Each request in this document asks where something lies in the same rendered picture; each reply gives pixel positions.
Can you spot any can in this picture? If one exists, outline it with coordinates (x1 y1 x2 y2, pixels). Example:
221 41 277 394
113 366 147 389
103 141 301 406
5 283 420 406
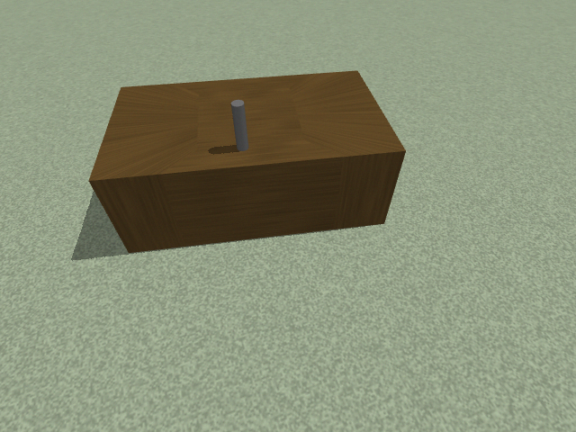
231 100 248 151

